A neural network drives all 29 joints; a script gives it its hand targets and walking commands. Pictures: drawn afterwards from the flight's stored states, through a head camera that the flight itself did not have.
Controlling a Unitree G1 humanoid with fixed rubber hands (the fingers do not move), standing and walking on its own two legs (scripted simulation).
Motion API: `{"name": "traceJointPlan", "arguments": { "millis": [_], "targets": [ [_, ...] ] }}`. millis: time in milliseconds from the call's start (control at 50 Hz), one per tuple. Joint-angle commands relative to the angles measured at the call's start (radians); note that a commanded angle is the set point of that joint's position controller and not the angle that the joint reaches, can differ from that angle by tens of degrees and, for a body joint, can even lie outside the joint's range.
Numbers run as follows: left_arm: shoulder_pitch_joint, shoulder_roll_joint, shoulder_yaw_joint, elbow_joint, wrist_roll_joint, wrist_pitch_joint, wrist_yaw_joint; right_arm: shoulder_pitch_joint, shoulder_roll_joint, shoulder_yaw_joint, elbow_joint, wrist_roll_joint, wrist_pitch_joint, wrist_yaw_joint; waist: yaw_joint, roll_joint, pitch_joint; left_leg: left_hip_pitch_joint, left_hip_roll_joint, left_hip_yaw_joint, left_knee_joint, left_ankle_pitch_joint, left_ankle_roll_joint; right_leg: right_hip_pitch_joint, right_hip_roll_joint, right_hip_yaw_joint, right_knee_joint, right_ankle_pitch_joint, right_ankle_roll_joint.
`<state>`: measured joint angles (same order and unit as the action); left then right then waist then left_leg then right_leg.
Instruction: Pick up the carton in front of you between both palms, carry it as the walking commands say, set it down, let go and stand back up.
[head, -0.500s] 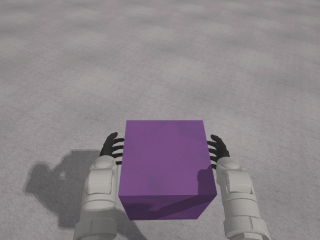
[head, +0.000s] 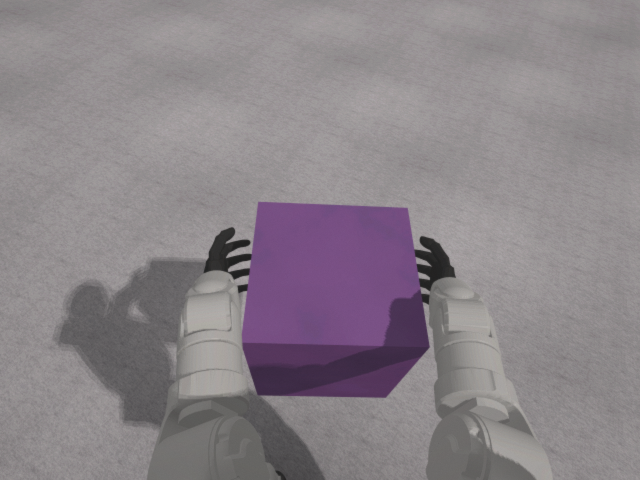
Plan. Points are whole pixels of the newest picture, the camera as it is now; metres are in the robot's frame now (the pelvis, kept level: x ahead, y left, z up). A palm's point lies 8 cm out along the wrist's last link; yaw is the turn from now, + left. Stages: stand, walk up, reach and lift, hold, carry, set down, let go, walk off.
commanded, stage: set down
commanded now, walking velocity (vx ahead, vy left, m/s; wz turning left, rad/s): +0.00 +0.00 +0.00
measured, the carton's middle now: (327, 308) +0.35 +0.02 -0.06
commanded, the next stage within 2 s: none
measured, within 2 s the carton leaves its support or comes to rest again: neither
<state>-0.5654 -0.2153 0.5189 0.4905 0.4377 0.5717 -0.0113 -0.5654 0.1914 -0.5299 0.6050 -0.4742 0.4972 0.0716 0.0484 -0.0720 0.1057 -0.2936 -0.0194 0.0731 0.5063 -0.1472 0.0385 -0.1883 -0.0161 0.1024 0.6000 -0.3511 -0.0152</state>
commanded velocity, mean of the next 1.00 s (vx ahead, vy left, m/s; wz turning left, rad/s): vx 0.00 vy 0.00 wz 0.00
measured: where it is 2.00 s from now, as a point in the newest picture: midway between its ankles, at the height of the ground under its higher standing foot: outside the picture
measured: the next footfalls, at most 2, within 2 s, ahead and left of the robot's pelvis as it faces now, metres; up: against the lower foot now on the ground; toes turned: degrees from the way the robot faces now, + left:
none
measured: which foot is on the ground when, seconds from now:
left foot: down 0.00-1.00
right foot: down 0.00-1.00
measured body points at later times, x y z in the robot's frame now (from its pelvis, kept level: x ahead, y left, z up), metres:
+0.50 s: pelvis -0.03 -0.05 -0.11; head +0.20 -0.01 +0.27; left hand +0.37 +0.17 -0.19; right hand +0.42 -0.12 -0.19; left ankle +0.08 +0.10 -0.73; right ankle -0.01 -0.15 -0.73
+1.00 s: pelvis -0.05 -0.04 -0.23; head +0.25 +0.00 +0.10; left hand +0.40 +0.19 -0.34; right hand +0.47 -0.10 -0.35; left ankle +0.08 +0.10 -0.73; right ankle -0.01 -0.15 -0.73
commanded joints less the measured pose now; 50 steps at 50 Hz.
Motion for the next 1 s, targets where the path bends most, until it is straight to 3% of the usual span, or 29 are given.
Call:
{"name": "traceJointPlan", "arguments": {
  "millis": [0,80,160,240,300,380,440,500,640,840,980],
  "targets": [
    [-0.406,-0.6,-0.262,0.113,-0.09,-0.079,-0.134,-0.485,0.576,0.259,0.086,0.084,-0.093,0.133,0.007,0.062,-0.201,0.32,-0.038,-0.173,0.011,-0.067,-0.043,-0.486,0.114,-0.017,-0.089,-0.033,-0.047],
    [-0.405,-0.577,-0.293,0.095,-0.09,-0.213,-0.126,-0.464,0.547,0.294,0.082,0.101,-0.217,0.117,-0.006,0.066,-0.319,0.21,-0.061,-0.148,0.136,0.127,-0.034,-0.593,0.143,-0.042,-0.004,0.036,-0.032],
    [-0.465,-0.654,-0.431,0.091,-0.149,-0.359,-0.13,-0.525,0.62,0.423,0.069,0.175,-0.352,0.109,-0.017,0.057,-0.546,0.161,-0.067,-0.155,0.282,0.283,-0.034,-0.738,0.163,-0.058,0.111,0.078,-0.012],
    [-0.554,-0.71,-0.601,0.033,-0.228,-0.441,-0.136,-0.622,0.709,0.632,-0.01,0.291,-0.428,0.096,0.025,0.056,-0.933,0.184,-0.074,-0.151,0.465,0.467,-0.027,-0.89,0.182,-0.059,0.243,0.151,0.017],
    [-0.596,-0.687,-0.692,-0.049,-0.284,-0.452,-0.134,-0.687,0.727,0.761,-0.091,0.37,-0.431,0.067,0.062,0.051,-1.194,0.139,-0.088,-0.122,0.57,0.545,-0.03,-0.925,0.191,-0.051,0.334,0.236,0.034],
    [-0.594,-0.687,-0.678,-0.047,-0.283,-0.401,-0.158,-0.699,0.767,0.784,-0.084,0.386,-0.374,0.053,0.096,0.015,-1.202,-0.138,-0.107,-0.065,0.624,0.384,-0.046,-0.937,0.199,-0.047,0.396,0.221,0.054],
    [-0.619,-0.705,-0.616,0.009,-0.259,-0.348,-0.2,-0.718,0.806,0.726,-0.015,0.364,-0.32,0.072,0.101,-0.012,-1.083,-0.37,-0.113,-0.038,0.646,0.203,-0.046,-0.986,0.197,-0.044,0.42,0.119,0.058],
    [-0.657,-0.722,-0.545,0.07,-0.229,-0.301,-0.236,-0.761,0.81,0.66,0.044,0.338,-0.278,0.093,0.101,-0.014,-1.0,-0.503,-0.113,-0.03,0.676,0.12,-0.042,-1.075,0.193,-0.045,0.444,0.039,0.052],
    [-0.757,-0.734,-0.474,0.125,-0.221,-0.276,-0.252,-0.863,0.768,0.595,0.099,0.323,-0.269,0.104,0.095,0.005,-1.058,-0.651,-0.11,-0.033,0.788,0.14,-0.052,-1.252,0.205,-0.071,0.574,0.029,0.039],
    [-0.881,-0.731,-0.528,0.07,-0.295,-0.265,-0.202,-1.013,0.705,0.674,0.072,0.398,-0.27,0.109,0.114,0.013,-1.299,-0.729,-0.104,-0.026,0.952,0.205,-0.082,-1.397,0.227,-0.112,0.777,0.052,0.037],
    [-0.978,-0.707,-0.539,0.04,-0.324,-0.257,-0.165,-1.107,0.659,0.687,0.099,0.435,-0.256,0.124,0.128,0.005,-1.332,-0.769,-0.098,-0.027,1.043,0.19,-0.09,-1.533,0.227,-0.13,0.881,0.006,0.033]
  ]
}}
